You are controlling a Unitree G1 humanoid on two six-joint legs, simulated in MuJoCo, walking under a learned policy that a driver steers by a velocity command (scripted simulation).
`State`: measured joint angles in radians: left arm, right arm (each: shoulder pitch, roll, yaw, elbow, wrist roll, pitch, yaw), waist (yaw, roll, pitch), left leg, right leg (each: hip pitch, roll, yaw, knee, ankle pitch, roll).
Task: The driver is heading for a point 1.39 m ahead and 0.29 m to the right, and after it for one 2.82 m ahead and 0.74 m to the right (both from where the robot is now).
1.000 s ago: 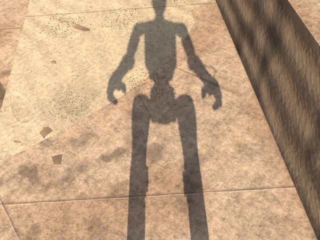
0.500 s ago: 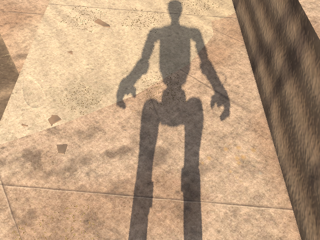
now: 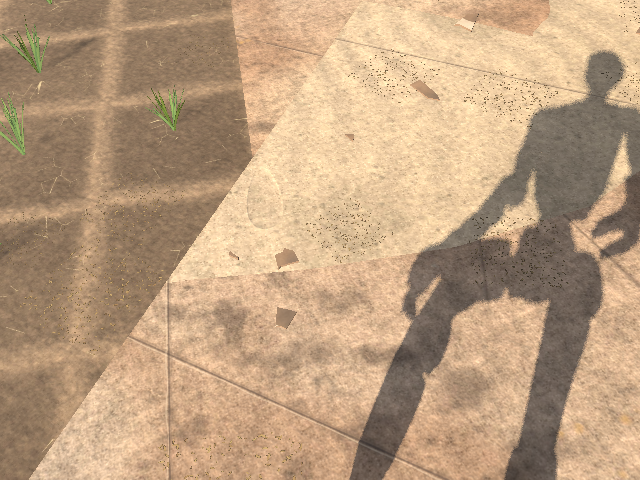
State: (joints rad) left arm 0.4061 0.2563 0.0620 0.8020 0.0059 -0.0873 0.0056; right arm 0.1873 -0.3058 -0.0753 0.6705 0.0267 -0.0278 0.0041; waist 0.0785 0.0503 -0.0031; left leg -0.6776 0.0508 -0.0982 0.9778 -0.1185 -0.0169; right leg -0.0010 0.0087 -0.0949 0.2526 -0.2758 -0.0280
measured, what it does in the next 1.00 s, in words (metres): walks ahead, turning right: left foot, then right foot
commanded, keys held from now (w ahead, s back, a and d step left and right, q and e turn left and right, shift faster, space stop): w+e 0.86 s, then w+q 0.14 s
